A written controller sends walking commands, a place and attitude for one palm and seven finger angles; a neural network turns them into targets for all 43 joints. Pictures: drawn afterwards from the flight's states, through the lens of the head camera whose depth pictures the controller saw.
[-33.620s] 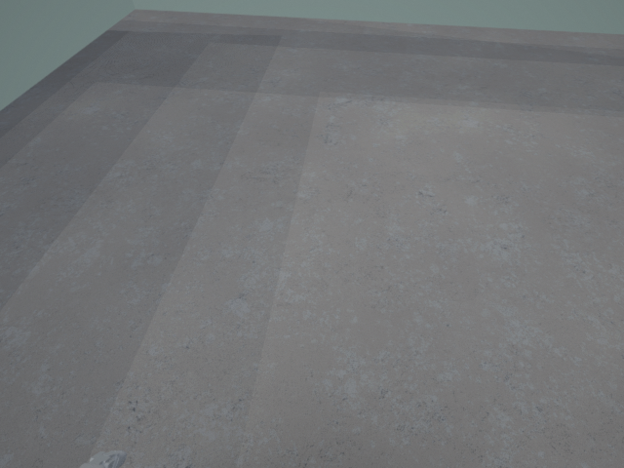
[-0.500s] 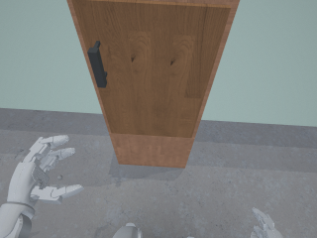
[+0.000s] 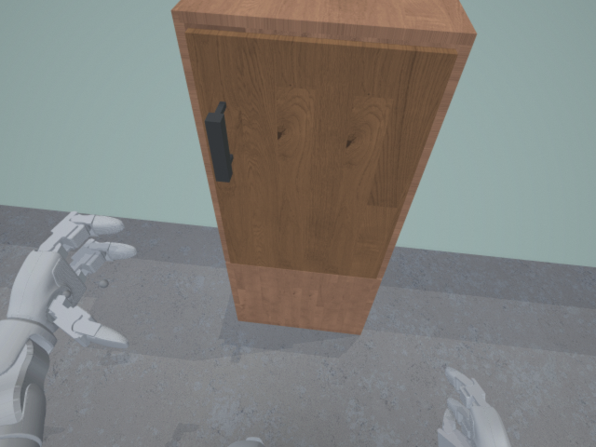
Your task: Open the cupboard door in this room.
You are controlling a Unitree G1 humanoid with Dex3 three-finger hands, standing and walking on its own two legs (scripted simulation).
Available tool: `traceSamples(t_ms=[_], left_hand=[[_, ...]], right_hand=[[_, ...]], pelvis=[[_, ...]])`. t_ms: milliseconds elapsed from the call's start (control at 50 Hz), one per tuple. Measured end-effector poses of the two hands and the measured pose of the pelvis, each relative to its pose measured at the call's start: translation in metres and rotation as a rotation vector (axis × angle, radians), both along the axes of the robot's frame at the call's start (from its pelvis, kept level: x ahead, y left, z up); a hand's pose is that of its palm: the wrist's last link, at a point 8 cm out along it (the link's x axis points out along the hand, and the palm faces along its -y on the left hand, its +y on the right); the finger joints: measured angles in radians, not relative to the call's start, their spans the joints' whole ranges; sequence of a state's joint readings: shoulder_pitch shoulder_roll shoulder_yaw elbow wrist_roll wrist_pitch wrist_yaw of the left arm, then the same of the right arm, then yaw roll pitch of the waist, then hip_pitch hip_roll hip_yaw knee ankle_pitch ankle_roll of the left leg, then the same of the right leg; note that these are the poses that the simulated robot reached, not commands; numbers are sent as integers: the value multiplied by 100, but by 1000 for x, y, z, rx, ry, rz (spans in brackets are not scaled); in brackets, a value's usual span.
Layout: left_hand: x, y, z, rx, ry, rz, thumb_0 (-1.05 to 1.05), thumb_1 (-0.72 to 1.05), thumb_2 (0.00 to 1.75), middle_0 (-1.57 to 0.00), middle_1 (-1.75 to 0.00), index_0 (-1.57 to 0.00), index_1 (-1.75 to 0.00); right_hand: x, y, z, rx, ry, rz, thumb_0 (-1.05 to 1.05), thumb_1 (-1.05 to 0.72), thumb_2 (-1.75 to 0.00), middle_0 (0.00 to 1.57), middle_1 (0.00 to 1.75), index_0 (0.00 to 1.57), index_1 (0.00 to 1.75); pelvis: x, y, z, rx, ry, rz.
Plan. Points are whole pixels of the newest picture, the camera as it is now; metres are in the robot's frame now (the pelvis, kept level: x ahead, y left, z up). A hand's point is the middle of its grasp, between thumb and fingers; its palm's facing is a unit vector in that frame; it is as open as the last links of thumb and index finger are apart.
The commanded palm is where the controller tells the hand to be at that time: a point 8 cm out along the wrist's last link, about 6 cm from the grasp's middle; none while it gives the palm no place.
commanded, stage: raise the hand with hooked fingers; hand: left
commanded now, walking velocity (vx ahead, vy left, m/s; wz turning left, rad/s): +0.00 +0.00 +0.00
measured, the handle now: (222, 142) +0.58 +0.18 +0.09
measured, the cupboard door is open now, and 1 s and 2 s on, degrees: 0 0 0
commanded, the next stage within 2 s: move the hooked fingers beside the handle in 0.62 s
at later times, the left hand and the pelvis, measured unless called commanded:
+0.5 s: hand (112, 270) +0.29 +0.25 +0.10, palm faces +0.00 -1.00 -0.02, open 13.9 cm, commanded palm +0.26 +0.30 +0.11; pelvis +0.00 -0.01 +0.01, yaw -1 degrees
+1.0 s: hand (131, 245) +0.32 +0.24 +0.11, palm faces -0.02 -1.00 -0.01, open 13.9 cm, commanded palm +0.31 +0.30 +0.10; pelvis -0.01 -0.02 +0.00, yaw +0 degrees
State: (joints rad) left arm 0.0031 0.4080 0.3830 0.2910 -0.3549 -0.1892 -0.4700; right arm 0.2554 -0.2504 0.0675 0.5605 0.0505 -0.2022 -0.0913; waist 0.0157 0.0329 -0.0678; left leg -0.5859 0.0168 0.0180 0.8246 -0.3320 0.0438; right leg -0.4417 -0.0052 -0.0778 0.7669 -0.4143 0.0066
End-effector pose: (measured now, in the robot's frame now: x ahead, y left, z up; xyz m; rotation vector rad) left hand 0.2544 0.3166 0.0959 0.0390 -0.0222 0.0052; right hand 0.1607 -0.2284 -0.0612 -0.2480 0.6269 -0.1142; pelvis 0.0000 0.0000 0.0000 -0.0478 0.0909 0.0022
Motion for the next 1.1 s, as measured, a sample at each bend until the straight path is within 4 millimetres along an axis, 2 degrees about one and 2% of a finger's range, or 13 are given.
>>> traceSamples(t_ms=[200, 360, 800, 940, 1100], left_hand=[[17, 8, 16, -10, -6, -8, -1, -49, 31, -30, -120, -30, -120], [18, -4, 7, -24, 18, -26, -1, -49, 30, -30, -120, -30, -120], [11, -13, 13, -18, -4, -4, -1, -50, 30, -30, -120, -31, -120], [35, -14, 10, -30, -4, -7, -1, -50, 30, -30, -120, -31, -120], [72, -21, 11, -38, 8, -32, -1, -50, 30, -30, -120, -31, -120]], right_hand=[[-25, -23, 0, -30, 54, -59, 1, -90, -90, 20, 30, 20, 30], [-36, -37, 1, -39, 64, -85, 1, -90, -90, 20, 30, 20, 30], [-22, -36, -2, -8, 30, -54, 1, -90, -90, 20, 30, 20, 30], [-28, -42, -8, -34, 74, -62, 1, -90, -90, 20, 30, 20, 30], [-49, -50, -14, -41, 144, -112, 1, -90, -90, 20, 30, 20, 30]], pelvis=[[-2, -4, 5, 6, -13, -6], [-2, -9, 6, 11, -11, -15], [-6, -20, 5, 17, -18, -6], [-9, -22, 2, 14, -7, 0], [-6, -21, 1, 17, 17, -16]])
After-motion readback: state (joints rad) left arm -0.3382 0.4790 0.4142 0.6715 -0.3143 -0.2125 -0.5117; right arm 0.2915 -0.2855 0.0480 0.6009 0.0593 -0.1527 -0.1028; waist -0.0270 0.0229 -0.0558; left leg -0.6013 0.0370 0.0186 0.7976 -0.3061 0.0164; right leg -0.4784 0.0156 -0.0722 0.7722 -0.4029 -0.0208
